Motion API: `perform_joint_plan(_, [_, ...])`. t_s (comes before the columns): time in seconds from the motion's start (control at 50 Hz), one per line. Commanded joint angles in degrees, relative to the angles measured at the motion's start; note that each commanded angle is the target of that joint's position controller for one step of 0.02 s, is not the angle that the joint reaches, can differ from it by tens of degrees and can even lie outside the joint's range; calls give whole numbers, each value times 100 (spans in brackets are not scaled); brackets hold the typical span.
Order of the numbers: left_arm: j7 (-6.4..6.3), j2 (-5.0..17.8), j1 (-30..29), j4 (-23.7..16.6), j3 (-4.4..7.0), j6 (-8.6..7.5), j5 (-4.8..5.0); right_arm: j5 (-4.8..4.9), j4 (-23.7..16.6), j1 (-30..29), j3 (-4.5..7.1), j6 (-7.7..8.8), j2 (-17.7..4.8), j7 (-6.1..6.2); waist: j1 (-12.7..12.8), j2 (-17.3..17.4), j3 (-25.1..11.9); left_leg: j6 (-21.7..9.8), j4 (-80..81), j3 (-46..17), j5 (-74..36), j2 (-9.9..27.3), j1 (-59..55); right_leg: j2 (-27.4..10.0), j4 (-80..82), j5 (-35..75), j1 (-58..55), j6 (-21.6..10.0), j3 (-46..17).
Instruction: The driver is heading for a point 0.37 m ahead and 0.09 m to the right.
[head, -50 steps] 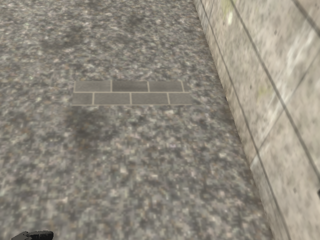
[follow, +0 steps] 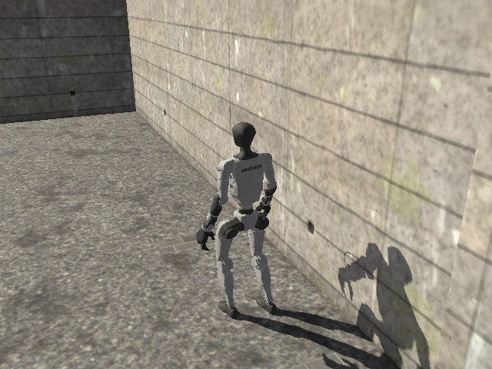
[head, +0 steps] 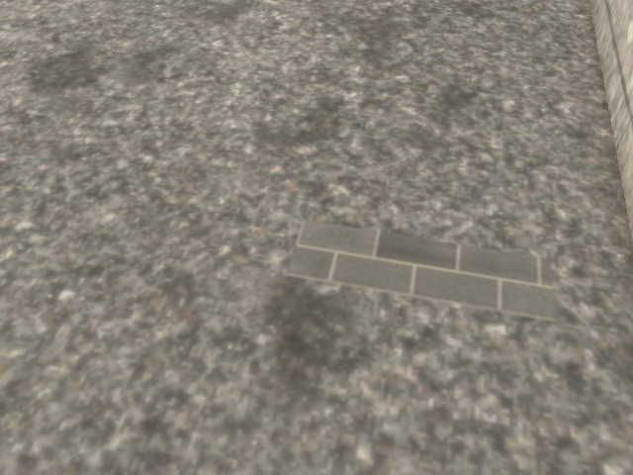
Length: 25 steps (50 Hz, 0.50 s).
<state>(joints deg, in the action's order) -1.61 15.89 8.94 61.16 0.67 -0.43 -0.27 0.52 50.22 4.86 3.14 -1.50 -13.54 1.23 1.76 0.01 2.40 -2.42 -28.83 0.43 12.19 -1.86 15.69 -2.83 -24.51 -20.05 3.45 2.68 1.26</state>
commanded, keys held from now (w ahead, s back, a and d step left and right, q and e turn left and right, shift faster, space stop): no key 1.00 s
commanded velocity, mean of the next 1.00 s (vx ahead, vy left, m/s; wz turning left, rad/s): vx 0.00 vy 0.00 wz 0.01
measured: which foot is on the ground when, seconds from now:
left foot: down 0.00-1.00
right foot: down 0.00-1.00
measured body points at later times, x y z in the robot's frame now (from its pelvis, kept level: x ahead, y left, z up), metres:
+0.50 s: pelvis -0.01 -0.01 +0.00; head +0.00 -0.01 +0.45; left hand -0.01 +0.24 -0.15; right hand +0.09 -0.26 -0.14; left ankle +0.03 +0.09 -0.74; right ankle -0.08 -0.15 -0.74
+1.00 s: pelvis -0.01 -0.01 +0.00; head +0.00 -0.01 +0.45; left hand -0.04 +0.22 -0.15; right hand +0.06 -0.26 -0.15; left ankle +0.03 +0.09 -0.74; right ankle -0.08 -0.15 -0.74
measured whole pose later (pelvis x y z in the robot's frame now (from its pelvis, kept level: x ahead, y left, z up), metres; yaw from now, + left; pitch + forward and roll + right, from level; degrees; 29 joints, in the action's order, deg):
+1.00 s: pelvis -0.01 -0.01 +0.00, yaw +0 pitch -1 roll +0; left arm -2.5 9.5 21.2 61.7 0.0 -2.5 -0.4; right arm 0.6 63.3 6.8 3.3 -2.8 -11.3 2.7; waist 0.8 0.3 1.7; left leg -1.1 -28.0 -0.2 10.7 -1.0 16.8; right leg -2.0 -25.9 -19.9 5.4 1.5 1.8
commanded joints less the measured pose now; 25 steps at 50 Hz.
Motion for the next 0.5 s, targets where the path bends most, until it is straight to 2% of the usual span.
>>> perform_joint_plan(0.02, [-43, 586, 257, -44, 99, -8, -6, 2, -181, -175, 168, 53, -668, 40, 40, 81, -477, -312, 294, -564, -2105, 532, -1037, -43, 352, 956, 666, -121, 19])
perform_joint_plan(0.24, [-65, 479, 458, 83, 59, -75, -13, 4, 260, -96, 175, -10, -644, 133, 1, 38, -200, -187, 412, -419, -1136, 404, -900, -51, 450, 413, 1003, -175, 31])
perform_joint_plan(0.42, [-81, 309, 803, 118, 27, -133, -15, 3, 528, -10, 148, -36, -555, 150, -41, 9, -78, -148, 447, -382, -836, 372, -838, -40, 506, 188, 1198, -203, 9])
perform_joint_plan(0.44, [-74, 177, 877, 121, -5, -151, -16, -26, 577, -35, 147, -50, -542, 144, -19, -11, -62, -130, 451, -388, -754, 362, -832, -31, 482, 155, 1221, -207, 56])
perform_joint_plan(0.5, [-72, 174, 1024, 122, -6, -179, -13, -16, 657, -14, 138, -67, -509, 139, -37, -5, -37, -129, 458, -389, -694, 363, -820, -23, 476, 137, 1284, -214, 51])
Keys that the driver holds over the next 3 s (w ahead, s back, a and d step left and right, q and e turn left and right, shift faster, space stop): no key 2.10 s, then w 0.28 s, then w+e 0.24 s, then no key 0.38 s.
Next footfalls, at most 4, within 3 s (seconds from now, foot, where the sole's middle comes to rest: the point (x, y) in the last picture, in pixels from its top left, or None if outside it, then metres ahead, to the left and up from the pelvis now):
2.80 right None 0.42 -0.15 -0.77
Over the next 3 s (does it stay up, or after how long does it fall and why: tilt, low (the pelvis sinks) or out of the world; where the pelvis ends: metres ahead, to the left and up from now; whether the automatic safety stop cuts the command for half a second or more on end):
stays up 0.30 -0.06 0.00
